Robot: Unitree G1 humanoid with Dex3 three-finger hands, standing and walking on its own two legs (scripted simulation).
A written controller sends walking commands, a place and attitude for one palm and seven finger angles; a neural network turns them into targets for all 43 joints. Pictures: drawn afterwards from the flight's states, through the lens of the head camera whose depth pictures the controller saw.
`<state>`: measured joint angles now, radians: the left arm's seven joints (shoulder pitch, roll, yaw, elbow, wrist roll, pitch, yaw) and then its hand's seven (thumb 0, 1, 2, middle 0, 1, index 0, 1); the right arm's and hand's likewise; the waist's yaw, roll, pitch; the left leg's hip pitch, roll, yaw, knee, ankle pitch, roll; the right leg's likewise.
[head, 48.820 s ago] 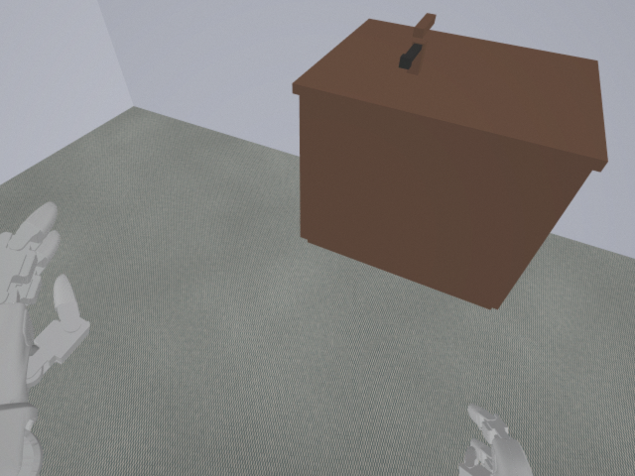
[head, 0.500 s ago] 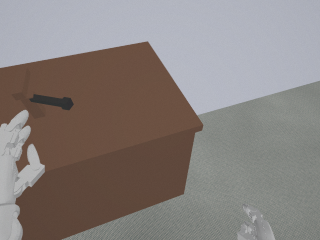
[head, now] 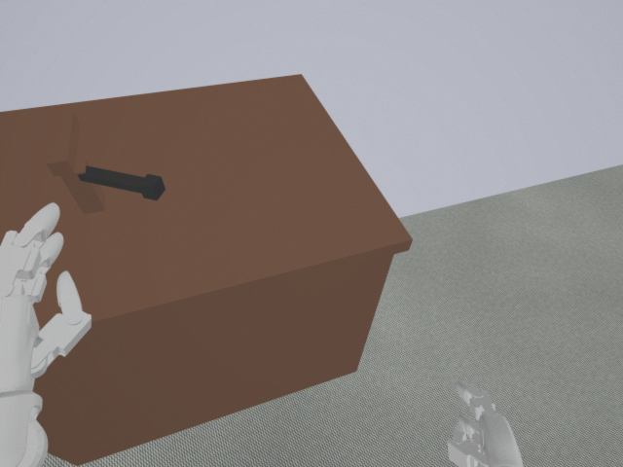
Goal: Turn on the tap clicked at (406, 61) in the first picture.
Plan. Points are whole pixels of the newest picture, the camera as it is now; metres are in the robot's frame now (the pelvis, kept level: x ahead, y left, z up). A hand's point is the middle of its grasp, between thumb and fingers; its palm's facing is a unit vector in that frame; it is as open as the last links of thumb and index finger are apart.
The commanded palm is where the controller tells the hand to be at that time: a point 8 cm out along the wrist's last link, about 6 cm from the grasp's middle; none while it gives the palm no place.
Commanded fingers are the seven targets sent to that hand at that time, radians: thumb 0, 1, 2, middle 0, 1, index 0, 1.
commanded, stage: look again from close up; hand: left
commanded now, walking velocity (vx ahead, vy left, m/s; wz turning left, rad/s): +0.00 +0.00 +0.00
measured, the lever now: (152, 187) +0.49 +0.31 +0.06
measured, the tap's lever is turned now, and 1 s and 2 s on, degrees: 57 57 57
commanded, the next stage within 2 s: shuffle to correct the standing spot in 0.38 s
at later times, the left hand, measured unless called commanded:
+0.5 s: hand (100, 280) +0.27 +0.26 +0.13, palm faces +0.31 -0.84 -0.45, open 7.4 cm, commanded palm +0.19 +0.29 +0.17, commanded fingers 0.00 0.90 0.90 -0.20 -0.30 -0.20 -0.30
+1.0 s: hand (52, 273) +0.25 +0.29 +0.16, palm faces +0.37 -0.85 -0.38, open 7.4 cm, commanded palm +0.19 +0.33 +0.17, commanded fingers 0.00 0.90 0.90 -0.20 -0.30 -0.20 -0.30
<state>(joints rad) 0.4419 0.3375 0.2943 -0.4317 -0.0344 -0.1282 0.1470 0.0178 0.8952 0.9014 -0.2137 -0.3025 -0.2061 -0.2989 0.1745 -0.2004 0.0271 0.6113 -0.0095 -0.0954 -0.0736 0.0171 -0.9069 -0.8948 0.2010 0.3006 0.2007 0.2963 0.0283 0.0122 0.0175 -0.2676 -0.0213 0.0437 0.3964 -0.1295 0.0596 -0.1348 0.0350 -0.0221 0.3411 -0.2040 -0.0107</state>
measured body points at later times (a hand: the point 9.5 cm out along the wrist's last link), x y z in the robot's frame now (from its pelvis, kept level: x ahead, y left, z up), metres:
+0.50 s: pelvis +0.03 +0.01 -0.01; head +0.08 +0.03 +0.44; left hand +0.24 +0.30 +0.16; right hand +0.20 -0.22 -0.09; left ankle +0.05 +0.08 -0.74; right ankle -0.01 -0.11 -0.74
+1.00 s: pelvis +0.02 +0.06 -0.01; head +0.05 +0.06 +0.44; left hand +0.23 +0.33 +0.18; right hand +0.20 -0.16 -0.09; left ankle +0.05 +0.08 -0.74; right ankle +0.04 -0.06 -0.74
